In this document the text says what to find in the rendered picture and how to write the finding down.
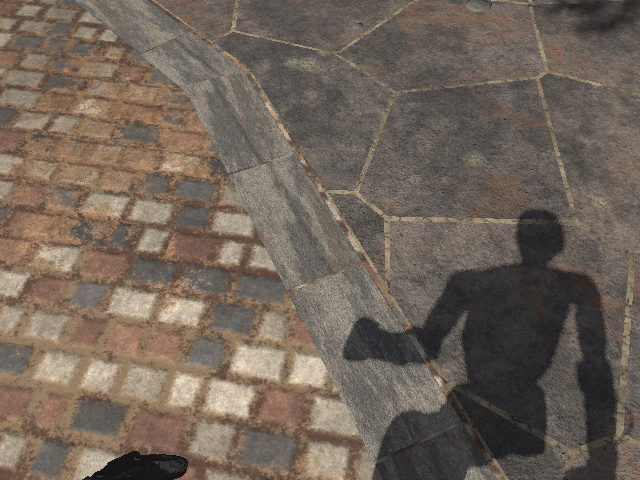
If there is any robot left hand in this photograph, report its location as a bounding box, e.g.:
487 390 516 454
82 451 188 480

